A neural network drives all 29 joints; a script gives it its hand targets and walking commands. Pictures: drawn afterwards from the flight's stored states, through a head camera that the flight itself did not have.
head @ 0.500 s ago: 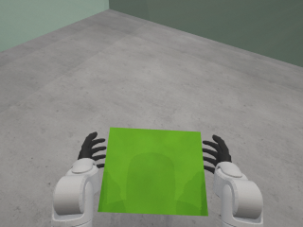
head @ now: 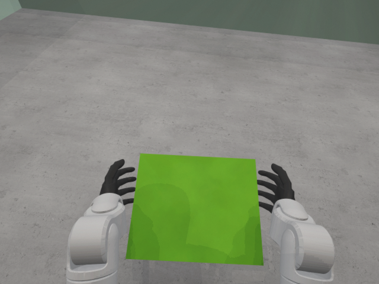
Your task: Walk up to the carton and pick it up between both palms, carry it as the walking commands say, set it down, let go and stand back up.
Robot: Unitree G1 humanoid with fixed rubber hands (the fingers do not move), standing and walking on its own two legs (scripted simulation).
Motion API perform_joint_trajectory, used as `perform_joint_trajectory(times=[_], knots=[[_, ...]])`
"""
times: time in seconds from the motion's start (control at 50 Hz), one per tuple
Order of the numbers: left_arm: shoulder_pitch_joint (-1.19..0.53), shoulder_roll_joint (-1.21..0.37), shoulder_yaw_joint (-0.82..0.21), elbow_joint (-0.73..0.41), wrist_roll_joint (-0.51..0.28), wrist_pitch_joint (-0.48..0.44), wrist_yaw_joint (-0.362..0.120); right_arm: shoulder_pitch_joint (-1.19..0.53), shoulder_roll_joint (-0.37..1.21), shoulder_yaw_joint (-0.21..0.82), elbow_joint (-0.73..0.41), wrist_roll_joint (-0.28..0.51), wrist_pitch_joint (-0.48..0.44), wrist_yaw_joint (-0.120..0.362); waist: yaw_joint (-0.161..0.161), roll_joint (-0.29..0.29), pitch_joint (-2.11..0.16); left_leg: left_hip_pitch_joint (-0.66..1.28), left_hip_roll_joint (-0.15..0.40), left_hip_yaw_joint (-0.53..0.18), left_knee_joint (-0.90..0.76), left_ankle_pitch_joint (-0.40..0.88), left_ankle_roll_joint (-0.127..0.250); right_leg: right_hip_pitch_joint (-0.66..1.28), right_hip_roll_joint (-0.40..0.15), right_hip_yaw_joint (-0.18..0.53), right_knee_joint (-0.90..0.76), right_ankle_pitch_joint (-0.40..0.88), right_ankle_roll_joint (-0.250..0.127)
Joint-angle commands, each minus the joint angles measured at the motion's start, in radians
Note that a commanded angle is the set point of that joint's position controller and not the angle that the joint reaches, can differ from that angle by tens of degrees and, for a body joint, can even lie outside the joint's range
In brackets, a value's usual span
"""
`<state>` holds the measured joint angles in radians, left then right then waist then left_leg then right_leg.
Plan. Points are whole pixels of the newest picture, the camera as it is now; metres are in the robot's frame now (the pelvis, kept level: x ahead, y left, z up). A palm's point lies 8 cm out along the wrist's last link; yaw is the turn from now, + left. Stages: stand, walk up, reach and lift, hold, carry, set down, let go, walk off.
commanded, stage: carry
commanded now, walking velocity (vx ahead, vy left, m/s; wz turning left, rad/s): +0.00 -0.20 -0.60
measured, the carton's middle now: (194, 209) +0.29 -0.01 +0.00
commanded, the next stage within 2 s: none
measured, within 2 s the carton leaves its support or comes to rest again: neither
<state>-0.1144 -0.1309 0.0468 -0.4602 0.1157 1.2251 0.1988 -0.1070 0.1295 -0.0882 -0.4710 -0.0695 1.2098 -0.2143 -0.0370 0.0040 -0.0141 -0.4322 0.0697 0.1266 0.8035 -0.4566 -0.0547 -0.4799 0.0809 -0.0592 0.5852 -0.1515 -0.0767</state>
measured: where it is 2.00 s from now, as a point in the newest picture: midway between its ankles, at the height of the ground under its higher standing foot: outside the picture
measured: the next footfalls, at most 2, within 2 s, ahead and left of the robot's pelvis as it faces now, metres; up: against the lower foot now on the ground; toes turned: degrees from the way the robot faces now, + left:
left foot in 0.02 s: +0.05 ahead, +0.09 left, +0.00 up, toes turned +7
right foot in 0.34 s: -0.02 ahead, -0.29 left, +0.00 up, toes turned -21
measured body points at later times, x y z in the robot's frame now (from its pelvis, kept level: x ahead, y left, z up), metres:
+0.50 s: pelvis -0.09 -0.16 +0.00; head -0.08 -0.17 +0.45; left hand +0.22 -0.11 +0.09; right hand +0.10 -0.41 +0.08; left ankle -0.05 -0.02 -0.67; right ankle -0.05 -0.28 -0.72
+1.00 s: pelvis -0.22 -0.28 +0.00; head -0.22 -0.29 +0.45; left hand +0.09 -0.32 +0.10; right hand -0.10 -0.57 +0.09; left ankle -0.10 -0.12 -0.69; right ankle -0.25 -0.41 -0.72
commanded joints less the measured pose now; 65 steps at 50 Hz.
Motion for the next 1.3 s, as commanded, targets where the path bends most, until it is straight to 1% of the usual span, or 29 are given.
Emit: perform_joint_trajectory(times=[0.0,0.02,0.04,0.06,0.1,0.18,0.28,0.32,0.34,0.36,0.44,0.54,0.6,0.62,0.64,0.68,0.7,0.78,0.88,0.92,0.94,0.98,1.04,1.14,1.2,1.22,1.24,1.26,1.28], knots=[[-0.410,-0.948,-0.649,-0.140,-0.395,-0.031,-0.244,-0.389,0.980,0.688,-0.087,0.404,-0.008,0.303,0.021,-0.107,-0.409,0.373,0.056,-0.071,-0.431,0.151,0.054,0.114,-0.205,0.243,-0.192,0.040,0.010],[-0.418,-0.949,-0.663,-0.140,-0.401,-0.019,-0.249,-0.376,0.953,0.654,-0.052,0.370,-0.012,0.299,0.015,0.206,-0.373,0.409,0.356,-0.391,-0.553,0.082,0.150,-0.051,-0.092,0.126,0.041,-0.196,0.069],[-0.507,-0.944,-0.696,-0.174,-0.419,-0.014,-0.255,-0.369,0.951,0.632,-0.030,0.353,-0.018,0.300,0.015,0.417,-0.261,0.302,0.632,-0.576,-0.600,0.335,0.266,-0.196,-0.071,0.042,0.324,-0.373,0.103],[-0.515,-0.952,-0.698,-0.175,-0.426,-0.018,-0.257,-0.388,0.962,0.648,-0.077,0.362,-0.020,0.304,0.029,0.227,-0.223,0.260,0.574,-0.459,-0.549,0.416,0.249,-0.161,-0.129,0.134,0.473,-0.321,0.100],[-0.495,-0.986,-0.714,-0.157,-0.449,-0.016,-0.263,-0.388,0.961,0.638,-0.079,0.351,-0.020,0.305,0.045,0.117,-0.248,0.270,0.410,-0.193,-0.471,0.517,0.131,-0.130,-0.146,0.119,0.500,-0.232,0.103],[-0.462,-0.942,-0.720,-0.153,-0.457,-0.007,-0.251,-0.340,0.896,0.595,-0.081,0.330,-0.015,0.284,0.034,0.243,-0.288,0.356,0.324,0.033,-0.330,0.959,0.088,-0.050,-0.102,-0.052,0.292,-0.274,0.139],[-0.417,-0.890,-0.677,-0.095,-0.450,0.030,-0.250,-0.310,0.849,0.575,-0.048,0.307,0.012,0.260,0.018,0.289,-0.313,0.304,0.350,0.101,-0.228,0.742,0.027,0.148,-0.069,-0.151,-0.124,-0.148,0.116],[-0.399,-0.878,-0.644,-0.059,-0.432,0.032,-0.254,-0.319,0.847,0.587,-0.038,0.310,0.017,0.257,0.015,0.031,-0.331,0.068,0.266,0.121,-0.041,0.297,-0.047,0.402,-0.138,-0.011,-0.225,0.059,0.093],[-0.386,-0.863,-0.619,-0.050,-0.410,0.024,-0.255,-0.350,0.844,0.620,-0.079,0.322,0.024,0.258,0.043,-0.315,-0.324,-0.255,0.128,0.161,0.136,-0.243,-0.107,0.507,-0.424,0.382,-0.219,0.456,-0.039],[-0.396,-0.881,-0.609,-0.068,-0.417,0.015,-0.251,-0.411,0.882,0.668,-0.098,0.362,0.030,0.266,0.044,-0.353,-0.324,-0.229,0.123,0.023,0.302,-0.305,-0.100,0.431,-0.420,0.367,-0.141,0.657,-0.104],[-0.412,-0.980,-0.589,-0.123,-0.384,-0.023,-0.256,-0.515,1.022,0.738,-0.138,0.440,0.008,0.299,0.041,-0.210,-0.355,-0.143,0.093,-0.035,0.321,-0.018,-0.048,0.301,-0.264,0.113,-0.119,0.310,-0.069],[-0.393,-0.961,-0.603,-0.148,-0.369,-0.034,-0.248,-0.476,1.006,0.731,-0.131,0.436,-0.001,0.300,0.054,-0.169,-0.397,0.032,0.006,-0.034,0.044,-0.029,0.000,0.262,-0.288,0.274,-0.222,0.113,-0.105],[-0.404,-0.935,-0.638,-0.141,-0.390,-0.021,-0.242,-0.398,0.975,0.686,-0.086,0.403,0.005,0.300,0.029,-0.130,-0.395,0.342,0.032,-0.054,-0.399,0.116,0.042,0.142,-0.213,0.263,-0.234,0.028,-0.004],[-0.417,-0.931,-0.651,-0.144,-0.398,-0.011,-0.245,-0.380,0.948,0.650,-0.058,0.371,0.002,0.296,0.014,0.096,-0.351,0.418,0.244,-0.285,-0.551,0.047,0.115,-0.024,-0.106,0.155,-0.080,-0.143,0.071],[-0.500,-0.933,-0.689,-0.169,-0.418,-0.003,-0.253,-0.365,0.946,0.615,-0.015,0.343,-0.007,0.295,0.011,0.417,-0.257,0.286,0.586,-0.575,-0.603,0.255,0.245,-0.148,-0.044,0.058,0.283,-0.372,0.095],[-0.524,-0.969,-0.703,-0.180,-0.439,-0.012,-0.260,-0.411,0.968,0.646,-0.094,0.362,-0.012,0.305,0.037,0.140,-0.200,0.201,0.501,-0.347,-0.541,0.362,0.188,-0.108,-0.130,0.137,0.495,-0.272,0.091],[-0.503,-0.980,-0.711,-0.175,-0.447,-0.011,-0.262,-0.405,0.965,0.642,-0.092,0.358,-0.011,0.306,0.043,0.115,-0.218,0.232,0.413,-0.208,-0.500,0.417,0.127,-0.101,-0.132,0.118,0.484,-0.227,0.093],[-0.458,-0.936,-0.717,-0.164,-0.451,-0.003,-0.250,-0.348,0.898,0.591,-0.082,0.332,-0.009,0.285,0.035,0.248,-0.282,0.372,0.313,0.025,-0.329,0.950,0.091,-0.053,-0.086,-0.046,0.282,-0.275,0.134],[-0.411,-0.883,-0.675,-0.109,-0.447,0.033,-0.251,-0.310,0.846,0.569,-0.048,0.301,0.015,0.257,0.026,0.269,-0.315,0.310,0.331,0.100,-0.206,0.705,0.027,0.155,-0.057,-0.146,-0.138,-0.150,0.110],[-0.390,-0.868,-0.642,-0.074,-0.431,0.034,-0.256,-0.322,0.840,0.586,-0.044,0.303,0.019,0.253,0.024,-0.032,-0.330,0.009,0.253,0.110,-0.001,0.189,-0.059,0.440,-0.181,0.046,-0.216,0.137,0.077],[-0.375,-0.858,-0.616,-0.070,-0.408,0.024,-0.256,-0.359,0.838,0.631,-0.097,0.322,0.027,0.254,0.047,-0.366,-0.324,-0.274,0.110,0.136,0.171,-0.310,-0.107,0.491,-0.449,0.450,-0.228,0.440,-0.077],[-0.392,-0.898,-0.609,-0.100,-0.411,0.014,-0.255,-0.430,0.929,0.693,-0.089,0.373,0.032,0.272,0.046,-0.273,-0.332,-0.203,0.109,-0.049,0.415,-0.220,-0.073,0.369,-0.362,0.272,-0.151,0.478,-0.113],[-0.400,-0.980,-0.590,-0.137,-0.383,-0.019,-0.259,-0.512,1.021,0.741,-0.153,0.439,0.009,0.296,0.041,-0.189,-0.352,-0.149,0.103,-0.050,0.354,-0.021,-0.053,0.310,-0.258,0.128,-0.130,0.258,-0.081],[-0.381,-0.958,-0.605,-0.160,-0.367,-0.033,-0.251,-0.469,1.000,0.735,-0.135,0.432,-0.003,0.299,0.050,-0.151,-0.389,-0.002,0.016,-0.043,0.110,-0.043,0.001,0.277,-0.289,0.286,-0.238,0.080,-0.115],[-0.383,-0.941,-0.638,-0.153,-0.384,-0.024,-0.247,-0.401,0.974,0.695,-0.092,0.403,0.000,0.300,0.044,-0.164,-0.385,0.226,-0.009,-0.041,-0.224,0.011,0.041,0.210,-0.246,0.306,-0.307,0.075,-0.039],[-0.402,-0.932,-0.655,-0.153,-0.395,-0.019,-0.245,-0.376,0.962,0.675,-0.077,0.389,0.001,0.299,0.026,-0.126,-0.386,0.392,0.029,-0.038,-0.420,0.088,0.055,0.129,-0.193,0.258,-0.294,0.018,0.026],[-0.422,-0.938,-0.672,-0.161,-0.405,-0.010,-0.251,-0.358,0.944,0.642,-0.047,0.356,-0.005,0.294,0.008,0.117,-0.344,0.469,0.260,-0.276,-0.569,0.015,0.136,-0.047,-0.080,0.140,-0.128,-0.146,0.130],[-0.500,-0.940,-0.713,-0.182,-0.426,-0.005,-0.257,-0.350,0.942,0.606,-0.013,0.332,-0.015,0.294,0.006,0.428,-0.238,0.316,0.593,-0.557,-0.616,0.215,0.258,-0.164,-0.036,0.068,0.280,-0.359,0.120],[-0.507,-0.950,-0.712,-0.192,-0.429,-0.011,-0.259,-0.382,0.956,0.633,-0.080,0.353,-0.018,0.300,0.028,0.257,-0.198,0.270,0.575,-0.420,-0.577,0.349,0.241,-0.158,-0.107,0.121,0.434,-0.305,0.106]])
